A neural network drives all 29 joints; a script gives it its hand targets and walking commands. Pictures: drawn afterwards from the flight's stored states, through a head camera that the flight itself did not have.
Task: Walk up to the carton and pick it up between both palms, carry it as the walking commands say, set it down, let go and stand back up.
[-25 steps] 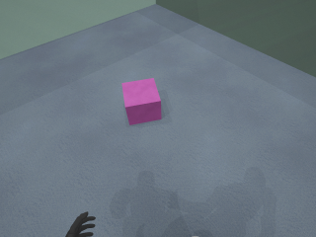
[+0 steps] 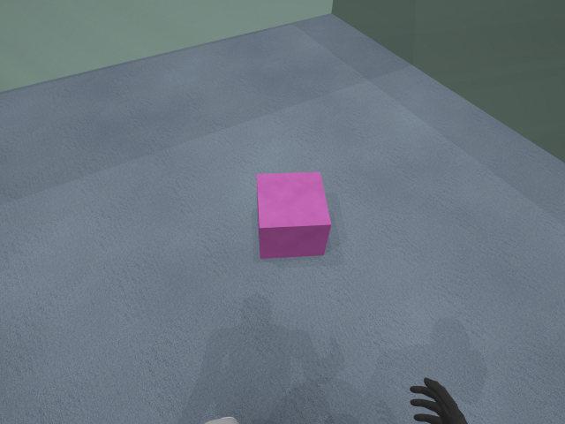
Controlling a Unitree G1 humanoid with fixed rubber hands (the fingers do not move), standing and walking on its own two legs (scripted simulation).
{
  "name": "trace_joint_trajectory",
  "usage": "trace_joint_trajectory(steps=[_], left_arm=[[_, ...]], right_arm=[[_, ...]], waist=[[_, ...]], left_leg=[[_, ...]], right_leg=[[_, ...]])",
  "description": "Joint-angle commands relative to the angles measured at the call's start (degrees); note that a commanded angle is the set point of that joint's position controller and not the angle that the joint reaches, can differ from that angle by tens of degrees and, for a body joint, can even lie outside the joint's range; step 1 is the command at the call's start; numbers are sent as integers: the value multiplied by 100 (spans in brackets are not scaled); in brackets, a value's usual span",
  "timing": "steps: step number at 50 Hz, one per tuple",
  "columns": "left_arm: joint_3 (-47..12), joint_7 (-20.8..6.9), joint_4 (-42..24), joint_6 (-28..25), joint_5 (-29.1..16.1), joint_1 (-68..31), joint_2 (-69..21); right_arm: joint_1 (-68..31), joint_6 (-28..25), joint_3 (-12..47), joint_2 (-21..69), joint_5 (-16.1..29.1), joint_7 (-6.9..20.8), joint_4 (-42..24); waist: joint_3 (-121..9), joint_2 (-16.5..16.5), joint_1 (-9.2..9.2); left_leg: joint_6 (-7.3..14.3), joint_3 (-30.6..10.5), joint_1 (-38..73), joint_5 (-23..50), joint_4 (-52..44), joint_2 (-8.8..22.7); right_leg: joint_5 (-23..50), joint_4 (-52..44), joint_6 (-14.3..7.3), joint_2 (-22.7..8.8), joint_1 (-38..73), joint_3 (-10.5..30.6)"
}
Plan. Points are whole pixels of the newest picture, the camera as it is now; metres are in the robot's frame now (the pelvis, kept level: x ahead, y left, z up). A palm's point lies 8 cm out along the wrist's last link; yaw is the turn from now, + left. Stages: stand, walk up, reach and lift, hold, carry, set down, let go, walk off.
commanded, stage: walk up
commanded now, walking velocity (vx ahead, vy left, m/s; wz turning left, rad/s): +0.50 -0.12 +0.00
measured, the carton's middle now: (290, 215) +0.96 +0.05 -0.65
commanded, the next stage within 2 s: none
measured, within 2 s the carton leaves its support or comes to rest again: neither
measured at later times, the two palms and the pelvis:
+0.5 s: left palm (210, 263) +0.40 +0.18 -0.10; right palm out of the picture +0.14 -0.27 -0.14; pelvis +0.24 -0.05 +0.00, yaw +1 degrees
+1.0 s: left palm (164, 289) +0.35 +0.26 -0.13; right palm (410, 237) +0.51 -0.21 -0.11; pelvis +0.40 +0.02 +0.01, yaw +0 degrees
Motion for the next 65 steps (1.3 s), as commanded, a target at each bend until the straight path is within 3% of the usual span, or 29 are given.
trace_joint_trajectory(steps=[1,2,3,4,7,14,17,20,22,23,24,25,27,29,32,36,43,45,46,47,48,49,50,53,56,62,63,64,65], left_arm=[[52,7,-325,-103,-4,-244,376],[57,-39,-238,-77,-19,-126,365],[47,-86,-190,2,-5,1,319],[45,-129,-194,93,24,-40,287],[53,-227,-403,274,117,-675,318],[-55,-331,-1008,260,21,-2218,172],[-41,-318,-1215,166,-33,-2353,236],[41,-213,-1198,37,61,-2085,372],[173,-104,-752,-93,99,-710,751],[299,-34,-641,-120,175,136,1338],[464,0,-551,-69,2,763,1983],[421,50,-525,-40,-35,234,1804],[154,47,-577,-109,17,-638,1001],[20,4,-554,-129,16,-887,570],[-7,1,-440,-196,55,-539,624],[52,54,-363,-178,82,-92,778],[196,46,-428,-37,91,-9,951],[177,27,-244,45,31,-14,735],[148,40,-211,87,1,19,655],[76,35,-211,102,22,128,454],[-20,22,-405,90,34,54,137],[24,84,-574,150,77,-143,171],[123,81,-508,206,97,-360,364],[247,-42,-64,250,76,-82,428],[212,-116,-89,415,81,-266,313],[51,-150,-455,521,82,-1287,159],[-16,-50,-300,553,-41,-1180,66],[-104,-1,-407,509,-104,-1251,-25],[-116,52,-416,487,-94,-1274,-8]], right_arm=[[1817,-57,-251,-1180,76,-134,327],[1465,-117,-172,-927,115,-119,276],[1239,-161,-104,-700,141,-103,248],[1220,-196,-77,-580,145,-93,273],[1616,-227,-67,-570,133,-108,459],[2355,-215,-53,-626,105,-204,717],[2447,-144,-135,-622,118,-210,771],[2463,-73,-149,-749,145,-228,832],[2514,-33,-110,-702,142,-224,864],[2607,-42,-29,-349,155,-228,704],[2977,6,-213,-431,127,-216,703],[2690,78,-313,-567,123,-199,714],[2301,97,-196,-251,73,-101,705],[2379,234,-184,-103,99,-42,716],[2080,404,-126,-92,72,13,621],[1252,496,-61,-193,63,90,360],[371,417,-53,-287,111,127,4],[587,221,-8,-209,122,56,-2],[985,126,-90,-373,105,-17,179],[1504,47,-199,-645,74,-95,372],[2065,3,-304,-1126,26,-159,426],[2439,55,-397,-1612,103,-207,481],[2249,87,-336,-1356,124,-227,500],[1511,-5,-185,-834,141,-255,373],[1466,-80,-112,-633,142,-199,458],[2101,-68,-91,-546,86,-286,660],[1773,-37,-17,-376,36,-339,600],[1787,37,-75,-497,64,-352,711],[1893,78,-115,-541,87,-352,752]], waist=[[-695,390,-824],[-512,420,-532],[-361,744,-352],[-268,992,-301],[-88,1116,-362],[437,989,-773],[316,1407,-731],[243,886,-557],[-613,109,-5],[-1294,-1139,267],[-1953,-1411,252],[-1374,-580,-19],[-480,-265,-394],[-328,-603,-607],[-348,-773,-631],[-231,-842,-467],[38,-1103,-219],[-165,-1338,-294],[-239,-773,-421],[-467,15,-554],[-704,1496,-757],[-662,2302,-1034],[-341,1562,-927],[-159,453,-487],[-79,1203,-374],[74,1329,-549],[158,1391,-404],[-50,1753,-399],[-207,1733,-477]], left_leg=[[664,-3150,2574,116,-1855,2343],[465,-2487,2030,701,-1877,1954],[338,-1963,1563,822,-1993,1686],[289,-1674,1417,880,-2085,1504],[335,-1203,1520,1114,-2211,1327],[391,-790,1835,1037,-2531,1333],[457,-480,1653,377,-2531,966],[434,-553,1776,1181,-1825,1117],[192,-237,1080,1808,194,685],[-102,-20,-164,-48,2013,324],[-150,-736,-945,-2094,3268,-301],[-182,-1222,-1154,-1611,3884,12],[-254,-1138,-908,-628,3771,415],[-330,-962,-511,-263,3564,408],[-432,-752,-595,-32,3132,299],[-511,-605,-784,157,2085,327],[-448,-341,-12,19,288,203],[-496,-79,875,127,-493,-23],[-508,129,1534,231,-858,-124],[-476,-96,2352,110,-965,115],[-206,-1677,2928,466,-1377,1510],[559,-3082,2839,76,-2153,2369],[760,-2992,2365,35,-2143,2395],[399,-2247,1659,1193,-2003,2078],[238,-1362,1363,1514,-2077,1517],[340,-832,1562,1912,-2101,1309],[302,-420,1366,4168,-1623,1107],[423,-251,1509,4772,-1468,847],[502,-289,1686,4840,-1369,922]], right_leg=[[645,2113,-210,-63,-2816,461],[1085,1815,-154,-239,-2418,398],[1313,1618,-109,-276,-2119,335],[1422,1511,-75,-240,-2001,274],[1798,1044,-8,-154,-2234,56],[2510,-1229,114,2,-2331,-326],[2250,-1671,41,127,-1402,-550],[1807,-2014,-49,276,-842,-704],[1772,-2503,-214,376,1184,-715],[1740,-2855,-556,-1201,2350,1084],[2046,-3920,-945,-2573,2687,3696],[2345,-3868,-823,-2453,2049,3492],[2869,-3712,-661,-1665,735,1700],[3521,-3790,-495,-1167,73,697],[4770,-3628,-481,-1012,69,160],[4606,-3794,-565,-1102,189,47],[2739,-3980,-626,-1181,69,44],[1821,-3614,-492,-683,71,-193],[1438,-3164,-396,-569,-112,-258],[998,-2411,-276,-343,-473,-368],[-383,-818,-77,56,-1259,-626],[-1006,290,3,423,-2221,-384],[-544,966,34,116,-2318,89],[727,1092,166,-141,-1940,282],[1289,897,232,-33,-1708,92],[1610,-336,198,202,-1797,-210],[1487,-920,162,304,-1162,-180],[1344,-1123,146,535,-963,-393],[1290,-1294,121,597,-857,-497]])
